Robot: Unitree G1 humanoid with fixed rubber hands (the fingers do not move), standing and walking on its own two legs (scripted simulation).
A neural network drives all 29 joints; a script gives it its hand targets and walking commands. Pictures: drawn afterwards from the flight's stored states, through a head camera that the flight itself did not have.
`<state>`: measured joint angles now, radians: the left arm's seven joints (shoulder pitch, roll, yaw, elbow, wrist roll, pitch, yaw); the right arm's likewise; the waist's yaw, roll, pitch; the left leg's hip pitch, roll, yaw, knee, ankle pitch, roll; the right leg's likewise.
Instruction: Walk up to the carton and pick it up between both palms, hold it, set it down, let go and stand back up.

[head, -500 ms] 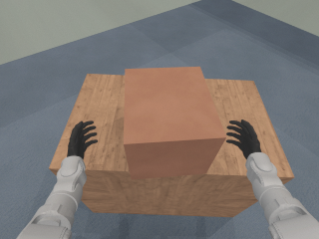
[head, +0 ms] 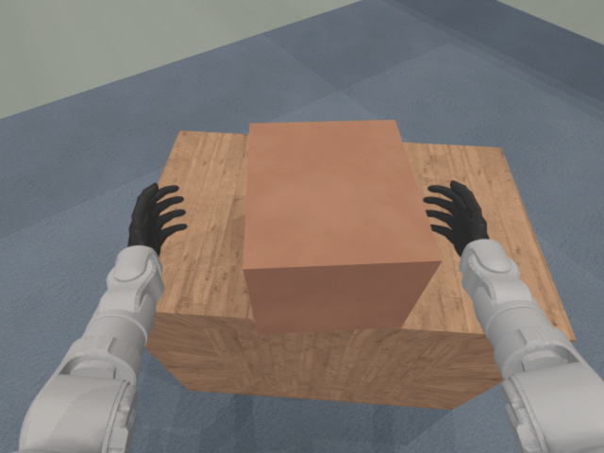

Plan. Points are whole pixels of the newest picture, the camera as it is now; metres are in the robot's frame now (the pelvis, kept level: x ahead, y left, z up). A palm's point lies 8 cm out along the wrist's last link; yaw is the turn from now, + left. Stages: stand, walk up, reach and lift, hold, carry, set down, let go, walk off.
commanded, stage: reach and lift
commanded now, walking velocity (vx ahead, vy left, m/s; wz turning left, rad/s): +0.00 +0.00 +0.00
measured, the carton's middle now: (326, 227) +0.48 +0.00 -0.04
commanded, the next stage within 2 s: none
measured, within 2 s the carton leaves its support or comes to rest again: neither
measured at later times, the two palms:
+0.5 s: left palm (150, 186) +0.43 +0.26 +0.09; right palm (476, 180) +0.48 -0.20 +0.10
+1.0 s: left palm (188, 242) +0.43 +0.23 -0.04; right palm (462, 236) +0.46 -0.22 -0.01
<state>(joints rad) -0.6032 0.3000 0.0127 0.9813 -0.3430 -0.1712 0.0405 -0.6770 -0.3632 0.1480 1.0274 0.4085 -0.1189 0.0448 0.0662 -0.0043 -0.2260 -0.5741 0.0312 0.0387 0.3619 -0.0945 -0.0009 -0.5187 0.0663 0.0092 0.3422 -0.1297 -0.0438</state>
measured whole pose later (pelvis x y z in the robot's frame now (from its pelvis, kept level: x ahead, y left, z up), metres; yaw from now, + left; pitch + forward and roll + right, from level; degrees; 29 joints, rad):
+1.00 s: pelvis -0.02 +0.01 -0.03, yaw -2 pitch +39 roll -2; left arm -0.91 0.28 -0.08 1.26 -0.38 -0.35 0.05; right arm -0.99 -0.46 0.14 1.31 0.47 -0.28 0.11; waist 0.07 0.00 -0.34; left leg -1.07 0.03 0.04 0.46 -0.07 0.02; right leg -1.01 0.07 0.02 0.42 -0.08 -0.02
